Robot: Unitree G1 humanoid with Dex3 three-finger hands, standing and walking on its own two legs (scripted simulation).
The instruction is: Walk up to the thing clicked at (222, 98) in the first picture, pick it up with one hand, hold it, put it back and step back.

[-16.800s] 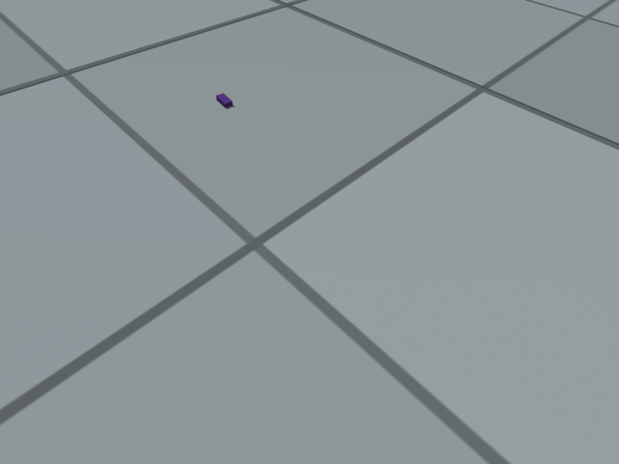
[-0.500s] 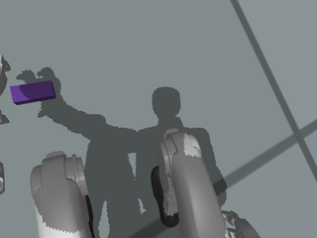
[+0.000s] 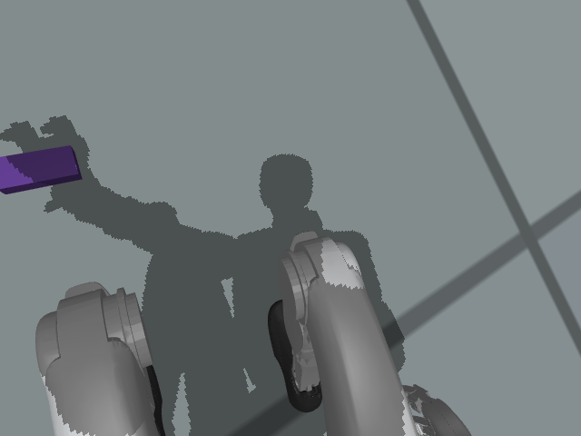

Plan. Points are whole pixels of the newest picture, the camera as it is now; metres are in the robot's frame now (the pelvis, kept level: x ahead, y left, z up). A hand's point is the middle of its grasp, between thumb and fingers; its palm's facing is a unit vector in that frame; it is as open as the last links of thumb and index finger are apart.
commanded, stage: rise first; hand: left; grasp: from above
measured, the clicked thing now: (38, 169) +0.52 +0.26 -0.30
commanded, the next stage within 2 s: approach in 1.12 s
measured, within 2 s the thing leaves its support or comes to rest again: neither
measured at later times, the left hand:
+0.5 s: hand out of the picture +0.47 +0.31 -0.18, palm faces -0.44 -0.11 -0.89, open 13.6 cm
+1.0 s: hand out of the picture +0.47 +0.30 -0.17, palm faces -0.43 -0.10 -0.89, open 13.1 cm
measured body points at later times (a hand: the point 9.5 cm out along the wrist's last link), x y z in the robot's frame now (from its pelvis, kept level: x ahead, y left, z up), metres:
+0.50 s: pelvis +0.00 +0.00 +0.00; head +0.25 +0.09 +0.37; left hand +0.49 +0.31 -0.13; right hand +0.04 -0.27 -0.09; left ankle +0.07 +0.13 -0.28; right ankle +0.11 -0.14 -0.28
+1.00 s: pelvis +0.00 +0.00 +0.00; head +0.24 +0.09 +0.37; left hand +0.49 +0.31 -0.12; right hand +0.03 -0.27 -0.09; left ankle +0.07 +0.13 -0.28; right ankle +0.11 -0.14 -0.28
